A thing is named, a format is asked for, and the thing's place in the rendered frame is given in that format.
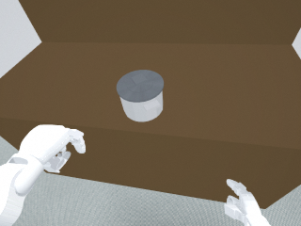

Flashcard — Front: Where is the pot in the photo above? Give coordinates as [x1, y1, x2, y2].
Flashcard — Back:
[119, 91, 164, 122]

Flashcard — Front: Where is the robot left forearm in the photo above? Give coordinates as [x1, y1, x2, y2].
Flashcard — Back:
[0, 153, 44, 226]

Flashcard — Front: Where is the knob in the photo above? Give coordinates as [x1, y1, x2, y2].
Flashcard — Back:
[131, 73, 148, 87]

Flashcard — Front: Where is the robot right hand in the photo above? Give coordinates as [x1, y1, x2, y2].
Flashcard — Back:
[224, 179, 261, 224]

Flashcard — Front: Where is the lid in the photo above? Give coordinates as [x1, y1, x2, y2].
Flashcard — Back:
[117, 70, 164, 103]

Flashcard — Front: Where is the table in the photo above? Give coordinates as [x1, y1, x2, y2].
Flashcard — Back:
[0, 0, 301, 209]

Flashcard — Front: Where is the robot right forearm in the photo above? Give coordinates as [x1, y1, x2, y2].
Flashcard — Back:
[244, 213, 271, 226]

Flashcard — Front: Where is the robot left hand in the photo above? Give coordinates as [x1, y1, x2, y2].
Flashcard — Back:
[19, 124, 86, 173]

